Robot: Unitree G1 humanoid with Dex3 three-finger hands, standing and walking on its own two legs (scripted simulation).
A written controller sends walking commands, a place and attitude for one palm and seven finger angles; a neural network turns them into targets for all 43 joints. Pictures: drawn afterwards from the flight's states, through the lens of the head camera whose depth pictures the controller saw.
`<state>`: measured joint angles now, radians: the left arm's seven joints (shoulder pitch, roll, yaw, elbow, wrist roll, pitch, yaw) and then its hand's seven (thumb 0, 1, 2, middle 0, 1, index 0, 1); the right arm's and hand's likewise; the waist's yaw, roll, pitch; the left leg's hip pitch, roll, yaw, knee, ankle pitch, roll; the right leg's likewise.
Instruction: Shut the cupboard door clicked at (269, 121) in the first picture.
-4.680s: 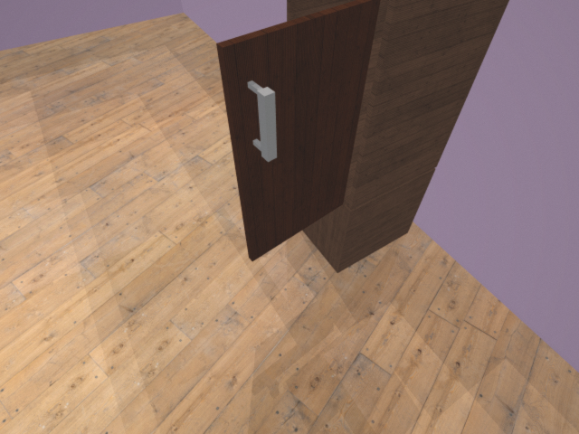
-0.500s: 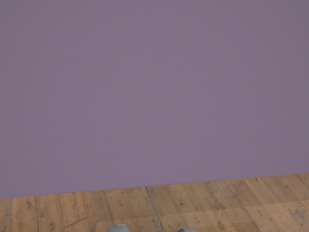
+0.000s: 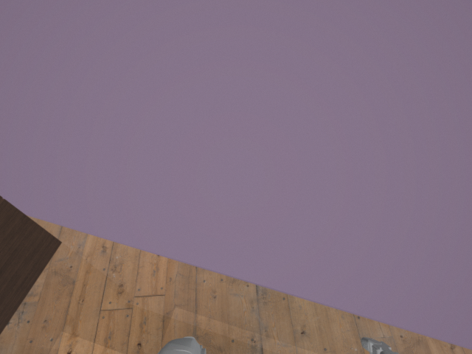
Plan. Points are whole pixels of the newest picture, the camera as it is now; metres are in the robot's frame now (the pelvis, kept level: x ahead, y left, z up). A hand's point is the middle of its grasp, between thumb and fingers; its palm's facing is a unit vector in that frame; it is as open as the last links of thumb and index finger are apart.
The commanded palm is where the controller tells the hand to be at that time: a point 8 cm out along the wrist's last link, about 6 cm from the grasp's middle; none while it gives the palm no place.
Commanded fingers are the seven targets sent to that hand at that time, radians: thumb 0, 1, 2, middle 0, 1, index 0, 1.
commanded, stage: turn to face it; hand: left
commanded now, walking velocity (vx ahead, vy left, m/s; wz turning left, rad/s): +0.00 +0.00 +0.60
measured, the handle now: out of the picture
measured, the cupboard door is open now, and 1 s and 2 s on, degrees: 96 96 96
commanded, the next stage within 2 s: none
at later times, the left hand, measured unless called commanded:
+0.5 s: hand out of the picture +0.06 +0.17 -0.15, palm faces +0.30 -0.91 -0.27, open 7.4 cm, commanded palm none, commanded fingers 0.00 0.90 0.90 -0.20 -0.30 -0.20 -0.30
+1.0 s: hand out of the picture +0.00 +0.20 -0.15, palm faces +0.59 -0.76 -0.28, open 7.4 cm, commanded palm none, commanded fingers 0.00 0.90 0.90 -0.20 -0.30 -0.20 -0.30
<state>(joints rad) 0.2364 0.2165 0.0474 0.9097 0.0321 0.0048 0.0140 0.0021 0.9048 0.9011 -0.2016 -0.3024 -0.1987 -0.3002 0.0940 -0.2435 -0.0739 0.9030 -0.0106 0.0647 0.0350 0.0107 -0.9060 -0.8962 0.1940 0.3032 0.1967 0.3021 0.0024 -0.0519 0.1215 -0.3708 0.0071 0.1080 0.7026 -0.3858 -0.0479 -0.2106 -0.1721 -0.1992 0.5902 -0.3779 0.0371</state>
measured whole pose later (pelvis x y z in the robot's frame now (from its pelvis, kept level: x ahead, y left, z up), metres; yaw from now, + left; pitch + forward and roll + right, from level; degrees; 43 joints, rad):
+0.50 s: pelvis +0.03 -0.05 +0.00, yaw +19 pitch +0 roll +2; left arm 0.19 0.19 0.04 0.87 0.03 0.01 0.02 0.00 0.91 0.90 -0.20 -0.30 -0.20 -0.30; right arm 0.15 -0.24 -0.09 0.93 -0.01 0.09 0.03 0.01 -0.90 -0.90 0.20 0.30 0.20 0.30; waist -0.03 0.01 0.11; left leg -0.49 0.00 0.02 1.12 -0.45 -0.06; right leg -0.26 -0.11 -0.14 0.57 -0.30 0.00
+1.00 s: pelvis +0.04 -0.04 +0.00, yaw +36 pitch +1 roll +0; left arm 0.13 0.25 0.07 0.89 0.02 0.06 0.01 0.00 0.91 0.90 -0.20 -0.30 -0.19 -0.30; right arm 0.20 -0.21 -0.06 0.93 -0.03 0.05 0.01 0.01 -0.90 -0.90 0.20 0.30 0.20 0.30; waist -0.02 0.00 0.09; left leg -0.28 -0.01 -0.07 0.51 -0.24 0.00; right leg -0.40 -0.06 -0.02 0.82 -0.42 0.08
